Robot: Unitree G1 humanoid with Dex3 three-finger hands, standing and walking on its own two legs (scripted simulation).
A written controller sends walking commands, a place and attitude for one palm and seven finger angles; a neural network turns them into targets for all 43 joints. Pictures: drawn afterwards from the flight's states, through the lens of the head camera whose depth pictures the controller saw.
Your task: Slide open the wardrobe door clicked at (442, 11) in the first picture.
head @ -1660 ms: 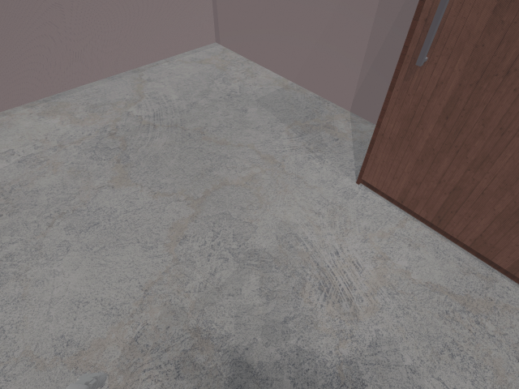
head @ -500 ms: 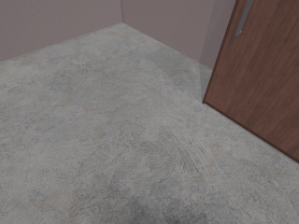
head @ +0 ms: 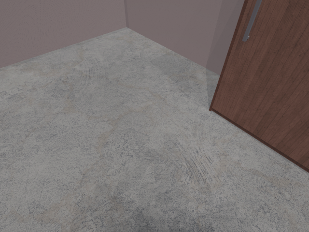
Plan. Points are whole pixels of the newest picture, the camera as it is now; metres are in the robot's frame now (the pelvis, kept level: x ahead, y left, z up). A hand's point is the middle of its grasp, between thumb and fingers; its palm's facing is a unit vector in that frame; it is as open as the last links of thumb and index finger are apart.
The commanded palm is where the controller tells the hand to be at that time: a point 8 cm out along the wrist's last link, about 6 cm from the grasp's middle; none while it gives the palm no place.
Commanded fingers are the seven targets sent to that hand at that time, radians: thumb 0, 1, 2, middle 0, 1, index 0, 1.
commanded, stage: walk to a spot facing it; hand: left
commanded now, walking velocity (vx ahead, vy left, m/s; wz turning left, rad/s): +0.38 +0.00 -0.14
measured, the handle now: (256, 11) +1.23 -0.50 +0.11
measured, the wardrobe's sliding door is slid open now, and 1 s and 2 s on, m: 0.00 0.00 0.00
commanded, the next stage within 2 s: turn to face it in 1.24 s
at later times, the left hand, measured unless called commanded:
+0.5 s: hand (114, 201) +0.26 +0.16 -0.19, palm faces -0.09 -0.97 -0.21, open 7.4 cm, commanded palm none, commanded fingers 0.00 0.90 0.90 -0.20 -0.30 -0.20 -0.30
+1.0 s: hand (112, 176) +0.35 +0.18 -0.20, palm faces +0.00 -0.99 -0.12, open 7.4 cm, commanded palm none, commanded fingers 0.00 0.90 0.90 -0.20 -0.30 -0.20 -0.30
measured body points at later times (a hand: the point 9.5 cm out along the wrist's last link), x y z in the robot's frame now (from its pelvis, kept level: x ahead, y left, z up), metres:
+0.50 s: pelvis +0.16 -0.03 -0.03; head +0.20 -0.04 +0.42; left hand +0.26 +0.21 -0.17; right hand -0.01 -0.23 -0.17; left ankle +0.00 +0.12 -0.73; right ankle +0.23 -0.14 -0.75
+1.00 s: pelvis +0.37 +0.01 -0.01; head +0.38 +0.04 +0.43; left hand +0.35 +0.24 -0.19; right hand +0.43 -0.23 -0.14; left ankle +0.41 +0.08 -0.74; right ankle +0.27 -0.13 -0.66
